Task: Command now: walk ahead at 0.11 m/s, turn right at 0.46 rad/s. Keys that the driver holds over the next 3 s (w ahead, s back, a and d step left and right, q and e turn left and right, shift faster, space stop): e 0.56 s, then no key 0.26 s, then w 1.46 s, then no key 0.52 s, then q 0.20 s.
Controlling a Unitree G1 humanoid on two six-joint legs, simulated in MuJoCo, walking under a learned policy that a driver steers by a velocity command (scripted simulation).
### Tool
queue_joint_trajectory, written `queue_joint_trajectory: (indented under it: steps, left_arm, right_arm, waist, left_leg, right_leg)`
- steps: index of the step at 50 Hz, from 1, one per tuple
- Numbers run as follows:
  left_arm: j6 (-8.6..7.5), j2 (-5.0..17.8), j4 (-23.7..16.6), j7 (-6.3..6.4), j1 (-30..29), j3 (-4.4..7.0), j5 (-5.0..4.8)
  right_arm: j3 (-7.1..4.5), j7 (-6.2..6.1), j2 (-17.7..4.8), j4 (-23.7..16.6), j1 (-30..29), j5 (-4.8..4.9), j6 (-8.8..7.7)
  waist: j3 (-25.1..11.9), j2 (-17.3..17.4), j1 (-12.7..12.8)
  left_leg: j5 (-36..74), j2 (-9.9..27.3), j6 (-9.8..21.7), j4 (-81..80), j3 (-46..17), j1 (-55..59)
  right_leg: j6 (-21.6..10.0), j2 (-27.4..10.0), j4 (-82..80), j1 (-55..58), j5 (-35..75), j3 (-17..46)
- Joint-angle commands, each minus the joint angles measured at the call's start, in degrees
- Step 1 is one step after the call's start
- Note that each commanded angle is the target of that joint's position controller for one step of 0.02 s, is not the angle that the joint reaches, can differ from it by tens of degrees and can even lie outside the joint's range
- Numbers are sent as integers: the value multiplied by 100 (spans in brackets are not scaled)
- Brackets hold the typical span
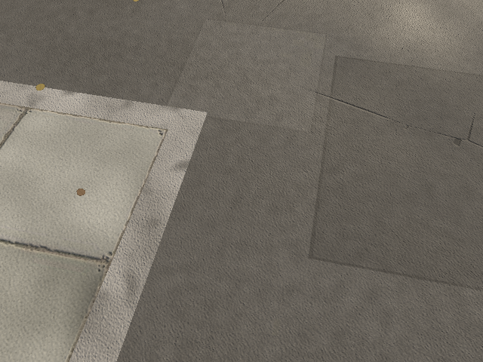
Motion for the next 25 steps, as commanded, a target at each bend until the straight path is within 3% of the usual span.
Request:
queue_joint_trajectory:
  steps: [1,4,7,8,9,10,11,12,13,14,15,18,21,25]
  left_arm:
    - [21,242,-417,-104,127,37,5]
    - [69,345,-692,-212,-187,77,9]
    - [102,397,-906,-299,-245,122,-16]
    - [90,410,-913,-311,-99,147,-22]
    - [62,588,-858,-275,249,233,7]
    - [47,1243,-815,-148,746,438,41]
    - [35,1804,-920,-80,794,519,185]
    - [-39,1283,-962,-127,892,371,185]
    - [-98,1151,-1015,-137,547,329,137]
    - [-107,1019,-1038,-112,219,310,34]
    - [-68,906,-1091,-73,-36,271,-38]
    - [5,954,-1200,-6,-186,270,64]
    - [35,1054,-1215,61,-86,314,37]
    - [114,1082,-1270,88,-152,320,54]
  right_arm:
    - [-210,-116,-997,-402,-419,51,64]
    - [-261,-116,-1138,-360,-272,127,247]
    - [-302,-133,-1207,-387,-272,233,382]
    - [-301,-151,-1182,-402,-324,276,415]
    - [-290,-156,-1103,-353,-172,279,428]
    - [-240,-137,-932,-454,-67,120,387]
    - [-100,-91,-572,-773,-226,-90,321]
    - [-147,-12,-780,-712,-457,-11,284]
    - [-182,24,-884,-770,-565,179,287]
    - [-185,-15,-836,-698,-550,188,300]
    - [-213,-72,-899,-699,-622,118,328]
    - [-192,-96,-755,-675,-456,123,393]
    - [-144,-125,-657,-705,-537,134,409]
    - [-157,-80,-715,-752,-609,157,405]
  waist:
    - [-571,562,100]
    - [-520,589,-20]
    - [-538,701,27]
    - [-607,674,155]
    - [-818,452,321]
    - [-1235,-487,414]
    - [-1507,-1703,243]
    - [-2171,-807,539]
    - [-1803,-507,421]
    - [-1470,-129,262]
    - [-1235,-29,177]
    - [-1215,-330,-17]
    - [-1270,-431,79]
    - [-1162,-680,166]
  left_leg:
    - [2575,1720,919,-439,-393,13]
    - [2406,1920,863,-97,-419,487]
    - [2584,2073,661,511,-474,824]
    - [2704,1976,485,915,-350,811]
    - [2743,1669,189,1661,-124,604]
    - [1629,1128,-274,3095,157,-422]
    - [-2737,39,-760,4840,-34,-2500]
    - [-3150,91,-707,5583,-1324,-2657]
    - [-2733,238,-627,5694,-1441,-2896]
    - [-2271,379,-604,5375,-1455,-2974]
    - [-1912,450,-635,5001,-1460,-2951]
    - [-1468,239,-773,4266,-1340,-2255]
    - [-1277,151,-880,3440,-1422,-1979]
    - [-1113,42,-847,2731,-1474,-1561]
  right_leg:
    - [-17,-94,-535,731,398,-112]
    - [-117,-5,-920,619,-101,-283]
    - [-324,168,-1432,728,-618,-469]
    - [-446,296,-1918,1063,-344,-573]
    - [-641,451,-2544,1801,528,-519]
    - [-1052,-229,-2653,3082,2997,611]
    - [-2398,-1648,-2629,4223,4800,2811]
    - [-2594,-1693,-2706,4331,4579,2856]
    - [-2321,-1431,-2743,4064,4096,2247]
    - [-1928,-1055,-2794,3717,3298,1822]
    - [-1714,-879,-2899,3375,2763,1662]
    - [-1642,-561,-3026,2725,2665,1430]
    - [-1623,-510,-2999,2634,2146,1568]
    - [-1509,-408,-3042,2307,1044,1962]
Next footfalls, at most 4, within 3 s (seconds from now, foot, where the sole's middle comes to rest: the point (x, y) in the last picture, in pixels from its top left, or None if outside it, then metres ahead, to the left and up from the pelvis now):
0.20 right None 0.14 -0.14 -0.78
0.62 left None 0.18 0.09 -0.78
0.98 right None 0.05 -0.12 -0.78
1.38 left None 0.41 0.00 -0.78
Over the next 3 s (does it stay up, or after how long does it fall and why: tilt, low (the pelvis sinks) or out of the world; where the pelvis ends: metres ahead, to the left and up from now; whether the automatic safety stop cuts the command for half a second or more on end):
stays up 0.86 -0.31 -0.01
